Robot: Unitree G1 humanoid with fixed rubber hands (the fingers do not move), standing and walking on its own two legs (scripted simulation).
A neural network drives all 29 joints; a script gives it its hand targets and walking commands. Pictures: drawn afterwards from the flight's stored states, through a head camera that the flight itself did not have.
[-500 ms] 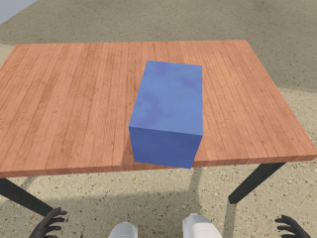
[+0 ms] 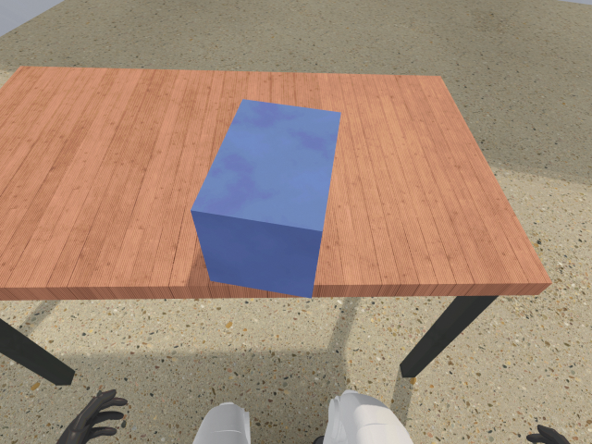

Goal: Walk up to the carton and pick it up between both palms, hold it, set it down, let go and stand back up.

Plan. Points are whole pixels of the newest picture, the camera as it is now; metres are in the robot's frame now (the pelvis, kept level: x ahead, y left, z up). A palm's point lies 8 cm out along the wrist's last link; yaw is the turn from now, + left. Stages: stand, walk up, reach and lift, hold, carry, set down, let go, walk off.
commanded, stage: walk up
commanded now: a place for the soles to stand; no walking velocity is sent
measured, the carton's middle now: (276, 196) +0.47 +0.05 +0.04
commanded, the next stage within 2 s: reach and lift in 1.40 s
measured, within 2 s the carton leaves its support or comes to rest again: neither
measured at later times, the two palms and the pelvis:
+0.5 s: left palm (92, 436) +0.15 +0.28 -0.06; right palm out of the picture +0.09 -0.37 -0.06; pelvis +0.02 -0.04 +0.01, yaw +1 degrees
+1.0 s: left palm (89, 417) +0.17 +0.29 -0.06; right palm out of the picture +0.12 -0.36 -0.05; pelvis +0.04 -0.03 +0.01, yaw +1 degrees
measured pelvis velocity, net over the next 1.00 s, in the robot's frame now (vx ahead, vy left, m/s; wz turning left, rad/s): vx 0.04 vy -0.03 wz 0.01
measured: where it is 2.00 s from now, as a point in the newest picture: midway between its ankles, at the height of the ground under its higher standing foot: outside the picture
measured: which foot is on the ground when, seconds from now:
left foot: down 0.00-1.00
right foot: down 0.00-1.00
